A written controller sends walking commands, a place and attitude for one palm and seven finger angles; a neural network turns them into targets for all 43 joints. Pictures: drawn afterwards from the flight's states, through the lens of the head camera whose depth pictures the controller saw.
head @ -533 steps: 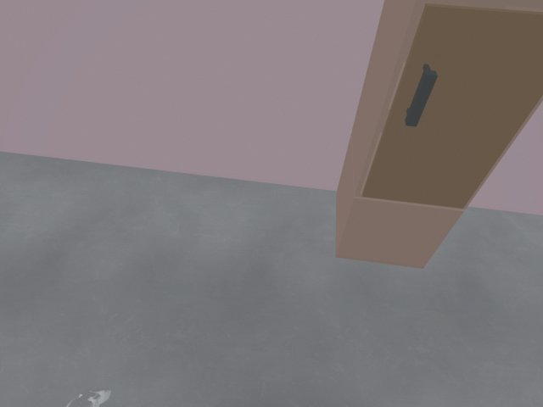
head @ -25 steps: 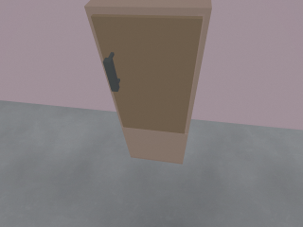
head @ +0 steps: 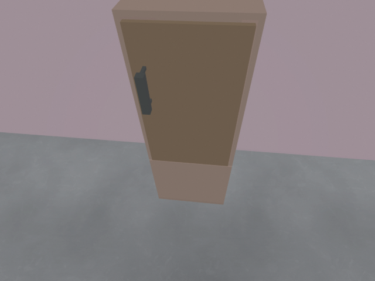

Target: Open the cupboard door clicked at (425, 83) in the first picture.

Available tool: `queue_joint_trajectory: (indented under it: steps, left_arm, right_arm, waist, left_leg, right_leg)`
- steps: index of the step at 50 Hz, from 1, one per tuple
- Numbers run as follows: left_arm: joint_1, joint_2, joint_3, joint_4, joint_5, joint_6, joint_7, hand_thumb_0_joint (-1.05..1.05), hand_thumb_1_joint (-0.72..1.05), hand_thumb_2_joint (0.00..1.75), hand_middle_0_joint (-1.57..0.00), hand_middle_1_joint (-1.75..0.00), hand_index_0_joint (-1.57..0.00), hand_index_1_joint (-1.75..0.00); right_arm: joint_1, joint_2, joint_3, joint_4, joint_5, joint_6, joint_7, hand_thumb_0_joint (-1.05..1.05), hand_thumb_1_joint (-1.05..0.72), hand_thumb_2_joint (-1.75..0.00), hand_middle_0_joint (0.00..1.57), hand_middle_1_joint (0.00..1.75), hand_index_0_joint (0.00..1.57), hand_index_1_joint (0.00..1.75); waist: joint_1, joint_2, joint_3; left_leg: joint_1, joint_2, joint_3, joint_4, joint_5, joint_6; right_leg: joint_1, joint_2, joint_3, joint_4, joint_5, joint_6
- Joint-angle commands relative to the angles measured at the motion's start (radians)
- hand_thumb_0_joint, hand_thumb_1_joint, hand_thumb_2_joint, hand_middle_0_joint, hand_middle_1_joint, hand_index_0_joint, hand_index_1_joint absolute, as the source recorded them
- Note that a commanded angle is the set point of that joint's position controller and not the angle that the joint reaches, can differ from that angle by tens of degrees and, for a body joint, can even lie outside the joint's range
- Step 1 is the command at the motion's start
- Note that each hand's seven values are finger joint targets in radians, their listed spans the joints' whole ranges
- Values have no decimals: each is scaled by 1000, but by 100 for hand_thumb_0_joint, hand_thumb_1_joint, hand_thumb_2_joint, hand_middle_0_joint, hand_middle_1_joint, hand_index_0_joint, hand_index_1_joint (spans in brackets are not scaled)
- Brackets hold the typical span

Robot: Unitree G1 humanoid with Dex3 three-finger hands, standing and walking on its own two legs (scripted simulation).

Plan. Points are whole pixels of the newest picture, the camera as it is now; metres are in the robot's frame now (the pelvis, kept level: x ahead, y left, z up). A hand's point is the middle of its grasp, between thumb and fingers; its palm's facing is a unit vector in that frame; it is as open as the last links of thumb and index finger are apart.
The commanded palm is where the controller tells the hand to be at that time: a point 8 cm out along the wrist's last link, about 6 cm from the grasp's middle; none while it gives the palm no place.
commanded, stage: look again from close up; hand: left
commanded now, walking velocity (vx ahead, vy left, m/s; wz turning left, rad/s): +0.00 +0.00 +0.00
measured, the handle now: (145, 90) +0.62 +0.17 +0.06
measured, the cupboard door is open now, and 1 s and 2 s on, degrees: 0 0 0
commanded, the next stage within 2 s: shuffle to correct the standing spot in 0.58 s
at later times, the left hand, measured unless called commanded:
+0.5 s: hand out of the picture +0.06 +0.24 -0.15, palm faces +0.03 -0.95 -0.30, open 7.4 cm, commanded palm none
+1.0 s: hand out of the picture -0.06 +0.19 -0.18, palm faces +0.00 -0.99 -0.17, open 7.4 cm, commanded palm none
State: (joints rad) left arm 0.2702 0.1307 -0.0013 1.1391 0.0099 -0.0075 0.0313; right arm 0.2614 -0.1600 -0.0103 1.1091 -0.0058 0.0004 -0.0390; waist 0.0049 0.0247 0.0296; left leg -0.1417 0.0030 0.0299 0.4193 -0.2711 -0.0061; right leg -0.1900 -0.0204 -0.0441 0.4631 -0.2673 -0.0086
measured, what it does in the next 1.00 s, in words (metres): stands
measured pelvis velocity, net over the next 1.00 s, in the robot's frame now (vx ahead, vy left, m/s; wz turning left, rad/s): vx -0.02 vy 0.01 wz -0.03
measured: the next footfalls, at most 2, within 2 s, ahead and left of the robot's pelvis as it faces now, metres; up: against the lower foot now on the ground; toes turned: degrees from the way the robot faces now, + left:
right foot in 1.60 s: +0.23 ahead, -0.12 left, +0.00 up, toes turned -10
left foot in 1.98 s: +0.09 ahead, +0.11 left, +0.00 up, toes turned +0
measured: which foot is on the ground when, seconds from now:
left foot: down 0.00-1.00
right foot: down 0.00-1.00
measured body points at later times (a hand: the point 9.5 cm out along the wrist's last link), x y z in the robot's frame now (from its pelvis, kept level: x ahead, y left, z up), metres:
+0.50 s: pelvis -0.02 +0.01 +0.00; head -0.05 +0.01 +0.45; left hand +0.06 +0.29 -0.13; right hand +0.07 -0.26 -0.13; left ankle -0.03 +0.12 -0.74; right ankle -0.01 -0.11 -0.74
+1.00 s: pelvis -0.02 +0.01 -0.01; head -0.03 +0.02 +0.44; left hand -0.06 +0.24 -0.17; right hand -0.04 -0.23 -0.16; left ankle -0.03 +0.12 -0.74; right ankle -0.01 -0.11 -0.74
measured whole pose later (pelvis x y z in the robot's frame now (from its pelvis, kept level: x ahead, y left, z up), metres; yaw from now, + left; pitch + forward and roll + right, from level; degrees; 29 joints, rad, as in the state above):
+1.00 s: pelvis -0.02 +0.01 -0.01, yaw -2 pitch -2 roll +0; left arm 0.39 0.18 0.00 1.10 0.03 0.01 -0.01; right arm 0.34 -0.19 0.00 1.09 -0.02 0.01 -0.01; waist 0.01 -0.01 0.01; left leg -0.18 0.01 0.07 0.54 -0.33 0.02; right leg -0.22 -0.01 -0.01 0.55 -0.28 -0.01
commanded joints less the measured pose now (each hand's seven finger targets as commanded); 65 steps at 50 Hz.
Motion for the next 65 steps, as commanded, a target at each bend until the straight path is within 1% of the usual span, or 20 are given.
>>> queue_joint_trajectory:
  steps: [1,2,3,4,6,11,26,34,36,40,47,50,52,54,57,59,60,61,62,65]
  left_arm:
    - [29,112,22,-33,-6,-10,7,0,90,90,-20,-30,-20,-30]
    - [3,271,9,-130,2,-19,12,0,90,90,-20,-30,-20,-30]
    - [51,203,33,-127,-3,-29,14,0,90,90,-20,-30,-20,-30]
    - [31,229,43,-125,6,-36,14,0,90,90,-20,-30,-20,-30]
    - [32,237,46,-149,4,-41,11,0,90,90,-20,-30,-20,-30]
    - [9,243,51,-168,3,-38,10,0,90,90,-20,-30,-20,-30]
    - [-108,321,45,-181,8,-18,-12,0,90,90,-20,-30,-20,-30]
    - [-98,321,35,-162,9,-14,-15,0,90,90,-20,-30,-20,-30]
    - [-39,234,15,-131,9,-1,-13,0,90,90,-20,-30,-20,-30]
    - [19,230,26,-127,18,17,-22,0,90,90,-20,-30,-20,-30]
    - [113,166,35,-110,17,-7,-32,0,90,90,-20,-30,-20,-30]
    - [187,165,45,-85,17,-14,-25,0,90,90,-20,-30,-20,-30]
    - [255,200,61,-58,10,-22,-14,0,90,90,-20,-30,-20,-30]
    - [305,193,72,-44,11,-36,-2,0,90,90,-20,-30,-20,-30]
    - [242,167,72,-57,19,-40,6,0,90,90,-20,-30,-20,-30]
    - [163,122,65,-74,13,-29,-1,0,90,90,-20,-30,-20,-30]
    - [158,67,56,-81,7,-23,-8,0,90,90,-20,-30,-20,-30]
    - [126,39,46,-108,9,-25,-9,0,90,90,-20,-30,-20,-30]
    - [99,72,54,-127,18,-23,-10,0,90,90,-20,-30,-20,-30]
    - [78,33,52,-100,26,-23,-22,0,90,90,-20,-30,-20,-30]
  right_arm:
    - [73,-67,-7,4,-1,-17,-1,0,-90,-90,20,30,20,30]
    - [26,-181,-18,-128,-13,-7,15,0,-90,-90,20,30,20,30]
    - [-13,-200,-33,-139,-24,-29,15,0,-90,-90,20,30,20,30]
    - [0,-174,-43,-130,-21,-36,8,0,-90,-90,20,30,20,30]
    - [24,-164,-42,-134,-14,-41,5,0,-90,-90,20,30,20,30]
    - [9,-199,-48,-142,-11,-43,1,0,-90,-90,20,30,20,30]
    - [-114,-298,-37,-152,-16,-37,20,0,-90,-90,20,30,20,30]
    - [-116,-300,-29,-131,-13,-32,28,0,-90,-90,20,30,20,30]
    - [-64,-211,-8,-102,-19,-16,32,0,-90,-90,20,30,20,30]
    - [-25,-226,-19,-94,-26,1,33,0,-90,-90,20,30,20,30]
    - [34,-206,-32,-82,-15,-17,25,0,-90,-90,20,30,20,30]
    - [34,-152,-28,-79,-9,-24,26,0,-90,-90,20,30,20,30]
    - [42,-99,-22,-83,-7,-29,27,0,-90,-90,20,30,20,30]
    - [1,-81,-24,-101,-9,-41,29,0,-90,-90,20,30,20,30]
    - [40,-45,-27,-83,-1,-54,33,0,-90,-90,20,30,20,30]
    - [194,-23,-20,-21,-3,-63,27,0,-90,-90,20,30,20,30]
    - [304,-96,-42,21,-13,-70,15,0,-90,-90,20,30,20,30]
    - [393,-166,-59,41,-21,-67,2,0,-90,-90,20,30,20,30]
    - [367,-162,-59,25,-16,-58,-3,0,-90,-90,20,30,20,30]
    - [252,-71,-29,-6,-18,-76,0,0,-90,-90,20,30,20,30]
  waist:
    - [-6,-68,6]
    - [-33,-121,128]
    - [18,-58,22]
    - [-9,-28,-48]
    - [-11,30,-105]
    - [-9,15,-75]
    - [-4,-27,3]
    - [-3,-18,4]
    - [-7,-36,3]
    - [-5,-2,85]
    - [5,33,81]
    - [27,-35,139]
    - [39,-211,128]
    - [49,-211,98]
    - [6,-138,62]
    - [-66,-68,34]
    - [-97,154,28]
    - [-116,296,41]
    - [-104,175,70]
    - [-53,25,163]
  left_leg:
    - [-1,96,-61,-68,223,16]
    - [-97,67,-87,-71,99,20]
    - [-110,76,-77,14,92,38]
    - [-94,68,-76,40,129,38]
    - [-71,65,-70,56,164,43]
    - [-75,90,-75,57,297,56]
    - [-93,106,-114,-80,106,53]
    - [-107,104,-127,-122,9,45]
    - [-103,95,-110,-120,-124,32]
    - [-175,106,-123,-137,-371,47]
    - [-167,158,-144,-119,-337,88]
    - [-269,90,-76,6,-319,69]
    - [-368,15,44,227,-211,43]
    - [-432,31,46,398,-228,40]
    - [-310,60,27,293,-228,46]
    - [13,29,52,37,-48,42]
    - [148,182,-187,-92,-115,82]
    - [193,388,-434,-229,-86,145]
    - [170,442,-439,-231,-90,198]
    - [14,370,-262,-229,173,202]
  right_leg:
    - [16,-103,93,-99,253,-18]
    - [-58,-52,65,-74,19,-30]
    - [-50,-88,129,-50,18,-31]
    - [-17,-109,147,-60,64,-49]
    - [23,-115,152,-46,162,-66]
    - [34,-97,92,21,362,-60]
    - [0,-94,98,-81,101,-20]
    - [3,-99,99,-119,39,-8]
    - [-13,-94,101,-123,-84,-1]
    - [-96,-60,109,-99,-287,-14]
    - [-68,-23,81,12,-144,-42]
    - [-34,-77,205,-67,-241,-78]
    - [63,-191,372,-180,-274,-142]
    - [125,-285,466,-230,-104,-215]
    - [61,-274,334,-139,64,-211]
    - [-154,-137,164,8,-10,-122]
    - [-324,-26,77,247,-81,-62]
    - [-481,32,-23,463,-278,-18]
    - [-508,-34,48,548,-256,-31]
    - [-486,-91,51,635,-98,-15]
